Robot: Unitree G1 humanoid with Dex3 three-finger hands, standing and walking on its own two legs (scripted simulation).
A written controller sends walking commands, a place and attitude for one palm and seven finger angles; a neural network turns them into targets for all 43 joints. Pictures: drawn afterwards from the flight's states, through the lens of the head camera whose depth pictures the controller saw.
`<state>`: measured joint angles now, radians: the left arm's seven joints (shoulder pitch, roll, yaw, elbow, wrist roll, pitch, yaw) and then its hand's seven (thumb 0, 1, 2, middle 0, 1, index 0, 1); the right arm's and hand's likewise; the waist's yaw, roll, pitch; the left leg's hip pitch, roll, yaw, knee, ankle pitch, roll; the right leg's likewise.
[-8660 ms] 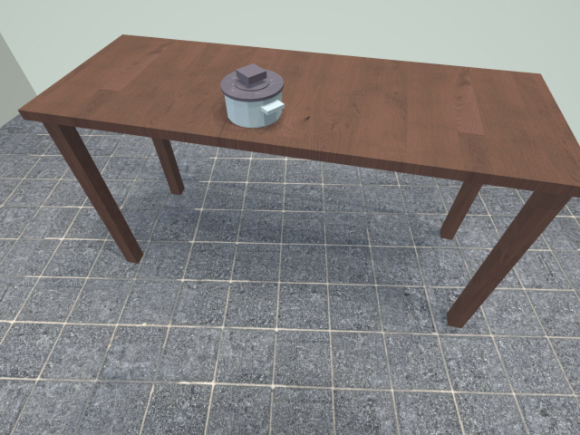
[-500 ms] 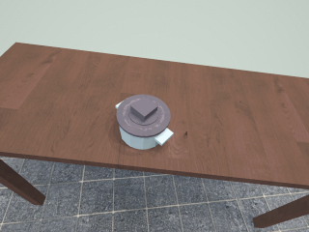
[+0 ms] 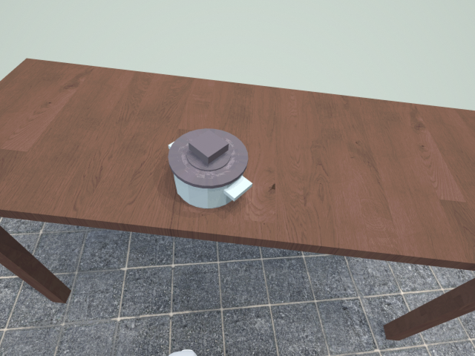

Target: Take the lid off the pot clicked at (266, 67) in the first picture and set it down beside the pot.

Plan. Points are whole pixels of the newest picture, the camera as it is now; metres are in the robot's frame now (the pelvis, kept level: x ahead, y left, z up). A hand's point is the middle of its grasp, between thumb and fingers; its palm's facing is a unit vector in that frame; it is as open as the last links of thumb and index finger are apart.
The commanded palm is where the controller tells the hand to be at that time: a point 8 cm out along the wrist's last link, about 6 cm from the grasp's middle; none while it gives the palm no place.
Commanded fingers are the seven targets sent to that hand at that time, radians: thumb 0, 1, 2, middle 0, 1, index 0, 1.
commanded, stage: come to a stop and stand still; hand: left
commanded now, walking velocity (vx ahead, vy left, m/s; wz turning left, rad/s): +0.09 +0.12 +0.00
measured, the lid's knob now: (208, 146) +0.46 +0.09 +0.09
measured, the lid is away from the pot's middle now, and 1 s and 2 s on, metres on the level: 0.00 0.00 0.00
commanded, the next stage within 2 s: look again from close up in 0.86 s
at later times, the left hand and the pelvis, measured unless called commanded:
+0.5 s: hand out of the picture +0.01 +0.18 -0.18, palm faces +0.02 -0.99 -0.10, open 7.4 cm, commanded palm none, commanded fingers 0.00 0.90 0.90 -0.20 -0.30 -0.20 -0.30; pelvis +0.04 +0.03 +0.01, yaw +0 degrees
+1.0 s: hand out of the picture +0.00 +0.19 -0.18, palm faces +0.01 -0.99 -0.11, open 7.4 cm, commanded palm none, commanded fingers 0.00 0.90 0.90 -0.20 -0.30 -0.20 -0.30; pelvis +0.04 +0.04 +0.01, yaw +0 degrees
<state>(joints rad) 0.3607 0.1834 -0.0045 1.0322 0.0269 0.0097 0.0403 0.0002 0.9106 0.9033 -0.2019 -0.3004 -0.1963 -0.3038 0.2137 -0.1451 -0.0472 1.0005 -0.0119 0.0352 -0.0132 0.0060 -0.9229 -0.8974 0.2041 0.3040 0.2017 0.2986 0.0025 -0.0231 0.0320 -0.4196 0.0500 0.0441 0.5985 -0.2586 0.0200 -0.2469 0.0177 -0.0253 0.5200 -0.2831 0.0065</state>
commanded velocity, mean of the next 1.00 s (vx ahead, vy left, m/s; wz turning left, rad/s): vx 0.00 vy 0.01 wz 0.00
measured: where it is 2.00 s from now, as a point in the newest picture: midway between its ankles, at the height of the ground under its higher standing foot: outside the picture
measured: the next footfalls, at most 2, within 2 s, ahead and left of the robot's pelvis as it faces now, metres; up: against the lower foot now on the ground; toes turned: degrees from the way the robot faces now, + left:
none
